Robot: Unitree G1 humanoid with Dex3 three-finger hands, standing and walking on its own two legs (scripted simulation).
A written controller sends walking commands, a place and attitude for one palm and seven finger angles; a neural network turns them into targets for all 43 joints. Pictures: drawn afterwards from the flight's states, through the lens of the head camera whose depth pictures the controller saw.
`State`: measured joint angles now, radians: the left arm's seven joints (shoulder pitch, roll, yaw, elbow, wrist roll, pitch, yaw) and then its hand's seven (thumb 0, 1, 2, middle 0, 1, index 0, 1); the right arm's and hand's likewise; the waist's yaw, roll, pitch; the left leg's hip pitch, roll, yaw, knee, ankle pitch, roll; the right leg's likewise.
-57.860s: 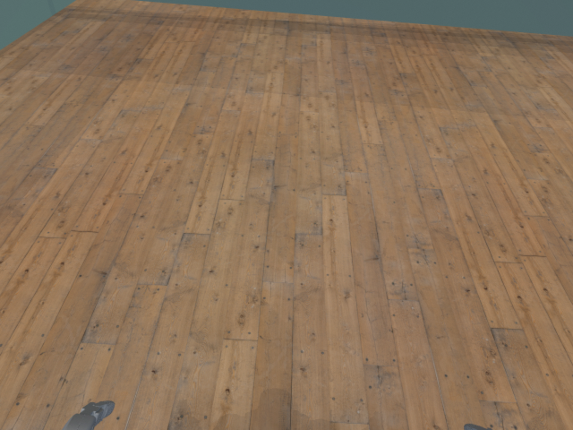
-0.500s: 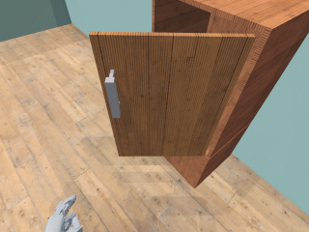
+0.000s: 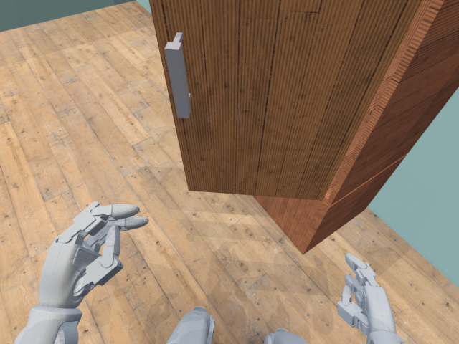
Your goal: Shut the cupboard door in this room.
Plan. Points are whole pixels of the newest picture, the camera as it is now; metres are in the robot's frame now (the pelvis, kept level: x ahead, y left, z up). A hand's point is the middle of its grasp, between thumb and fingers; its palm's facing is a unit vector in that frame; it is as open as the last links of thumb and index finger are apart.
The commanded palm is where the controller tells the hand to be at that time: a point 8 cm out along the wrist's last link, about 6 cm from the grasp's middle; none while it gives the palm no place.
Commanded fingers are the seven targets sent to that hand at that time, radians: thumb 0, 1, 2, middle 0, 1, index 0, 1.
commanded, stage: raise the hand and make a fist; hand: left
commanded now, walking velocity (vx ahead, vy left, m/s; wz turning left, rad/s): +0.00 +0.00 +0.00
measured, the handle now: (181, 77) +0.53 +0.16 +0.17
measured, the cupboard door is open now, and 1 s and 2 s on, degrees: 51 51 51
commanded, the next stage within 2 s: bring the fist close to the handle in 1.30 s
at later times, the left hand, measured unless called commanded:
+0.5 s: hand (98, 226) +0.25 +0.22 +0.12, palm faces -0.03 -1.00 -0.03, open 3.2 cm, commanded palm +0.22 +0.27 +0.14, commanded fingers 0.00 0.90 0.90 -1.23 -1.42 -1.23 -1.42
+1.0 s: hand (72, 186) +0.27 +0.23 +0.19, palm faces +0.05 -1.00 -0.04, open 3.1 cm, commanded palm +0.23 +0.27 +0.18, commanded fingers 0.00 0.90 0.90 -1.30 -1.50 -1.30 -1.50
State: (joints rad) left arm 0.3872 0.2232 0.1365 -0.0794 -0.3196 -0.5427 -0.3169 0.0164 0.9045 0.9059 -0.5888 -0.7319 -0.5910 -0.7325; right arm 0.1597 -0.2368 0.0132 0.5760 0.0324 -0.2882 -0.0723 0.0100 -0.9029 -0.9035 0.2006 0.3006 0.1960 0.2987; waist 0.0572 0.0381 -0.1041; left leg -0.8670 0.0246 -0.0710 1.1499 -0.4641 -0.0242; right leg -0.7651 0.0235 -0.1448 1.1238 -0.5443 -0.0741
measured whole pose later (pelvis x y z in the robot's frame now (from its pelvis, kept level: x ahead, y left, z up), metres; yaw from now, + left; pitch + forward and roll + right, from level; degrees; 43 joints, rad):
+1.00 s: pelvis +0.03 +0.04 +0.07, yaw -1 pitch +2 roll -1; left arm 0.27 0.26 0.21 -0.19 -0.31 -0.07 -0.20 0.01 0.90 0.91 -1.30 -1.50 -1.30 -1.50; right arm 0.26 -0.24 0.08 0.58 0.05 -0.23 -0.06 0.01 -0.90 -0.90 0.20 0.30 0.20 0.30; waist 0.04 0.05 -0.05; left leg -0.43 -0.01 0.00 0.73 -0.33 0.03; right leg -0.34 0.00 -0.08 0.69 -0.38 -0.01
